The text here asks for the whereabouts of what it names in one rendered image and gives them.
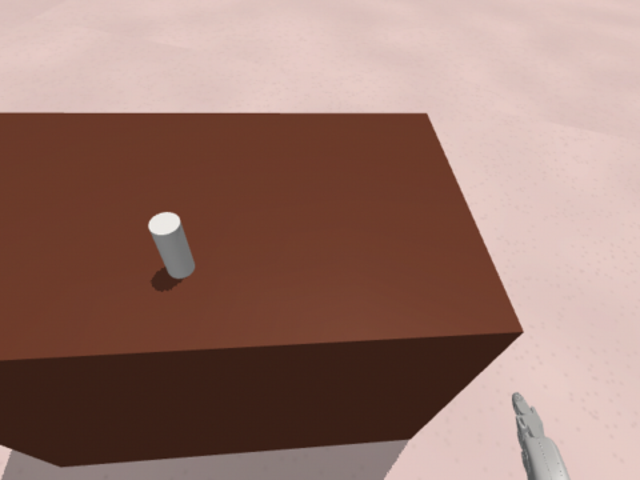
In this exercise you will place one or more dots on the right robot hand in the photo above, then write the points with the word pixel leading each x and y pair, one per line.
pixel 541 457

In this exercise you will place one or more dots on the can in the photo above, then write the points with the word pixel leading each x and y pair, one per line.
pixel 169 237

